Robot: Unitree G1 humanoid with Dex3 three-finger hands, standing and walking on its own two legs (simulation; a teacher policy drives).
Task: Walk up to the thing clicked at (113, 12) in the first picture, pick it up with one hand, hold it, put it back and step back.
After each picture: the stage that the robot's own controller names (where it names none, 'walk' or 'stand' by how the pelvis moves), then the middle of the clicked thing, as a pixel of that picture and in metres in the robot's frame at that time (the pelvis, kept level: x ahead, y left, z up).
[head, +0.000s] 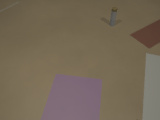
stand; (113, 17) +1.83 -0.38 -0.65
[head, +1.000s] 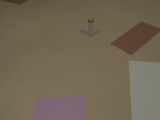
walk; (91, 27) +1.73 +0.03 -0.63
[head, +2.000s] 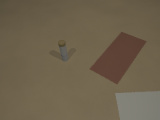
walk; (63, 51) +1.13 +0.29 -0.65
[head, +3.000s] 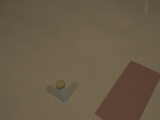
walk; (62, 91) +0.69 +0.25 -0.65
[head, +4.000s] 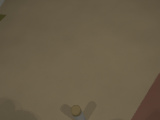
walk; (79, 116) +0.44 +0.18 -0.63
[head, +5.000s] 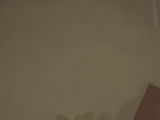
stand; out of the picture +0.39 +0.04 -0.62
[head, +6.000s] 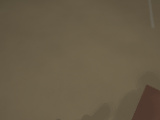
stand; out of the picture +0.36 +0.06 -0.65
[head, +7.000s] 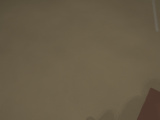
stand; out of the picture +0.37 +0.04 -0.66
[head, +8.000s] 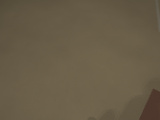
stand; out of the picture +0.37 +0.03 -0.66
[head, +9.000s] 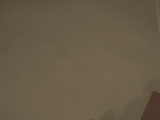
stand; out of the picture +0.36 +0.03 -0.66
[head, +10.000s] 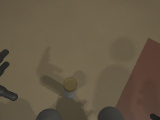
go down; (69, 90) +0.41 +0.04 -0.44
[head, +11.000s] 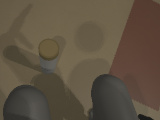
go down; (48, 59) +0.45 +0.08 -0.21
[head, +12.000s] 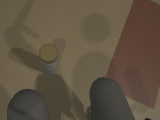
go down; (49, 61) +0.45 +0.07 -0.27
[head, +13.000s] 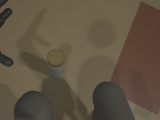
go down; (55, 65) +0.45 +0.06 -0.29
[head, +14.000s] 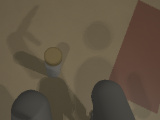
go down; (53, 64) +0.45 +0.07 -0.27
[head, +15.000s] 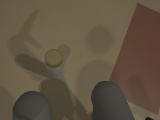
go down; (54, 66) +0.46 +0.07 -0.28
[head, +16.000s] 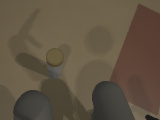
go down; (54, 66) +0.46 +0.06 -0.28
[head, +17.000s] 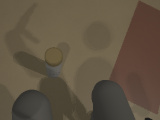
go down; (53, 65) +0.45 +0.06 -0.27
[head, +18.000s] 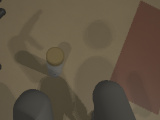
go down; (54, 64) +0.45 +0.07 -0.27
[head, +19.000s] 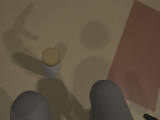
go down; (51, 65) +0.45 +0.07 -0.28
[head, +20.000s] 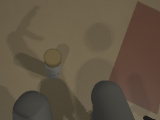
go down; (53, 66) +0.45 +0.07 -0.27
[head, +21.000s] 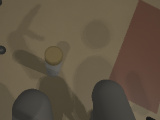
go down; (53, 64) +0.45 +0.07 -0.27
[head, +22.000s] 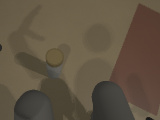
go down; (54, 66) +0.45 +0.06 -0.28
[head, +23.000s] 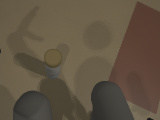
go down; (53, 66) +0.45 +0.07 -0.28
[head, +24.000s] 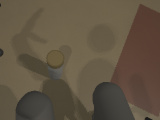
go down; (55, 67) +0.45 +0.06 -0.28
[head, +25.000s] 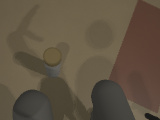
go down; (52, 65) +0.45 +0.07 -0.27
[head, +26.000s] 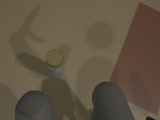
go down; (54, 66) +0.45 +0.07 -0.29
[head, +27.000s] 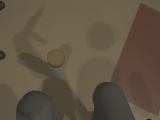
go down; (55, 66) +0.45 +0.06 -0.29
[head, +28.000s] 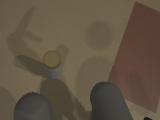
go down; (52, 67) +0.45 +0.07 -0.29
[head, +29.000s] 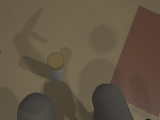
go down; (56, 69) +0.45 +0.06 -0.30
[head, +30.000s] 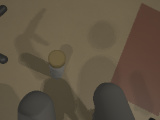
go down; (56, 66) +0.45 +0.06 -0.29
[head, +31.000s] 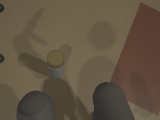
go down; (55, 66) +0.45 +0.06 -0.29
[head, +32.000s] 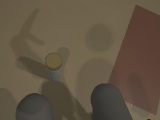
go down; (54, 69) +0.45 +0.06 -0.30
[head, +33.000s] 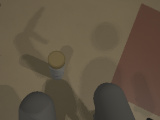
go down; (57, 67) +0.45 +0.06 -0.29
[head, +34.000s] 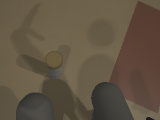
go down; (54, 67) +0.45 +0.06 -0.30
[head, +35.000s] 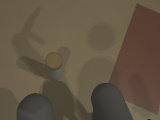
go down; (54, 69) +0.45 +0.06 -0.30
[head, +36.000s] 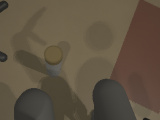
go down; (53, 63) +0.45 +0.06 -0.26
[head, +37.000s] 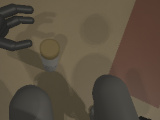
go down; (50, 58) +0.45 +0.07 -0.24
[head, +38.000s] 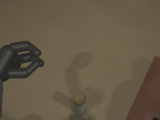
hold; (79, 104) +0.41 +0.04 -0.49
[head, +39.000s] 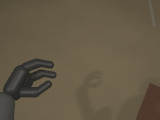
hold; out of the picture +0.37 +0.04 -0.61
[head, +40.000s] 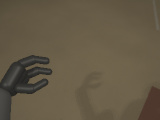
crouch; out of the picture +0.38 +0.04 -0.62
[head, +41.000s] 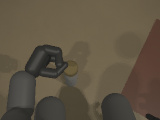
crouch; (70, 75) +0.45 +0.05 -0.35
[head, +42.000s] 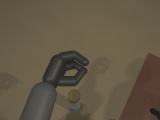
hold; (74, 102) +0.43 +0.05 -0.48
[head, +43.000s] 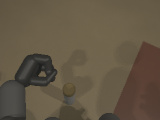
crouch; (69, 95) +0.42 +0.05 -0.48
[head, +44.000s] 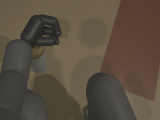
lower; (36, 58) +0.47 +0.09 -0.22
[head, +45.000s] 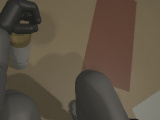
lower; (19, 50) +0.47 +0.11 -0.21
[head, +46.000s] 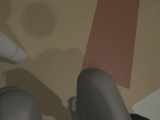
lower; (1, 44) +0.47 +0.17 -0.21
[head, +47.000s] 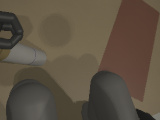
rest; (21, 53) +0.44 +0.18 -0.21
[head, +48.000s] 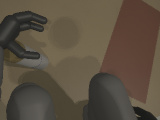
rest; (28, 57) +0.44 +0.14 -0.21
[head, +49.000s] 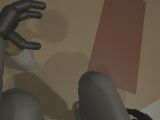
stand; (20, 55) +0.46 +0.13 -0.21
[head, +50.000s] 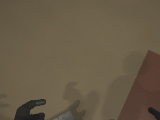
withdraw; out of the picture +0.30 +0.18 -0.58
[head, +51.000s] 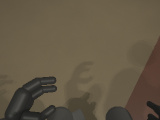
stand; out of the picture +0.24 +0.14 -0.52
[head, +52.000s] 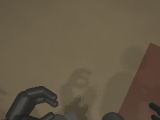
crouch; out of the picture +0.26 +0.15 -0.55
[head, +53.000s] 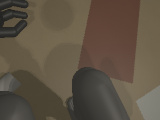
withdraw; out of the picture +0.31 +0.23 -0.29
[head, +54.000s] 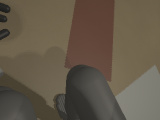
hold; out of the picture +0.34 +0.23 -0.29
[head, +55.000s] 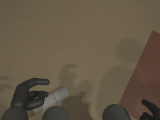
withdraw; (48, 100) +0.36 +0.20 -0.51
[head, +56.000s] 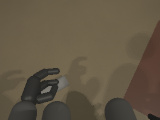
withdraw; (48, 90) +0.42 +0.22 -0.48
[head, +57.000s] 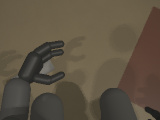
withdraw; (31, 74) +0.46 +0.25 -0.41
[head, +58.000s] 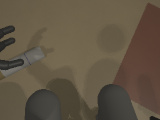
withdraw; (20, 62) +0.51 +0.28 -0.38
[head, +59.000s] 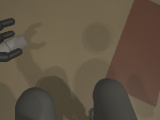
walk; (1, 52) +0.55 +0.32 -0.35
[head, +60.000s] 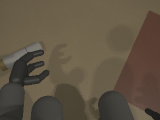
stand; (21, 55) +0.59 +0.31 -0.44
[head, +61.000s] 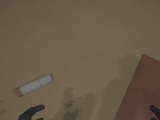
withdraw; (34, 85) +0.59 +0.31 -0.60
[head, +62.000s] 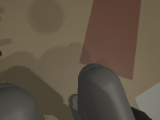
hold; out of the picture +0.62 +0.44 -0.27
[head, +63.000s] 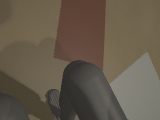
crouch; out of the picture +0.61 +0.48 -0.29
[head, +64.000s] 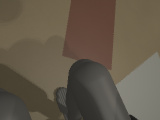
hold; out of the picture +0.62 +0.48 -0.28
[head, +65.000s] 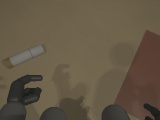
withdraw; (25, 56) +0.68 +0.35 -0.51
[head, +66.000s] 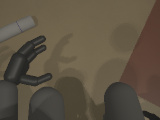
stand; (12, 29) +0.70 +0.37 -0.37
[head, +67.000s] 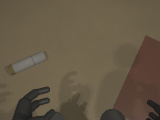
crouch; (27, 63) +0.66 +0.34 -0.53
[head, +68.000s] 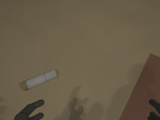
withdraw; (40, 79) +0.64 +0.32 -0.58
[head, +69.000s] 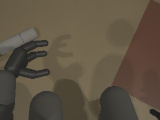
lower; (15, 41) +0.64 +0.34 -0.42
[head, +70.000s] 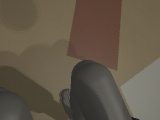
stand; out of the picture +0.57 +0.41 -0.28
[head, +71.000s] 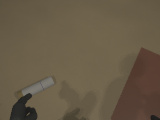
stand; (36, 88) +0.55 +0.30 -0.59
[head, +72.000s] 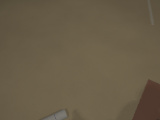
stand; out of the picture +0.50 +0.26 -0.68
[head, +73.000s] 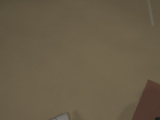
stand; out of the picture +0.47 +0.25 -0.68
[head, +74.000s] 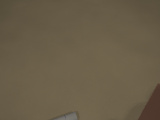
stand; out of the picture +0.45 +0.21 -0.72
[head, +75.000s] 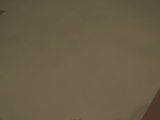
stand; out of the picture +0.41 +0.19 -0.74
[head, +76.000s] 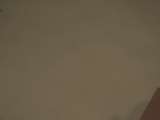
stand; out of the picture +0.37 +0.18 -0.74
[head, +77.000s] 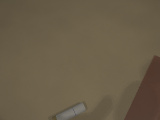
walk; (69, 113) +0.40 +0.15 -0.72
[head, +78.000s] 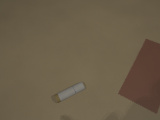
walk; (69, 92) +0.59 +0.18 -0.73
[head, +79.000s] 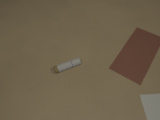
stand; (67, 65) +0.89 +0.16 -0.72
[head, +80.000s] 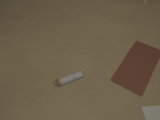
stand; (69, 78) +0.87 +0.16 -0.73
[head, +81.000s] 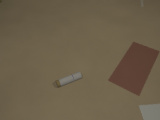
stand; (68, 79) +0.90 +0.17 -0.75
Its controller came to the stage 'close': no
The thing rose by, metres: 0.00
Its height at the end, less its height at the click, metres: -0.09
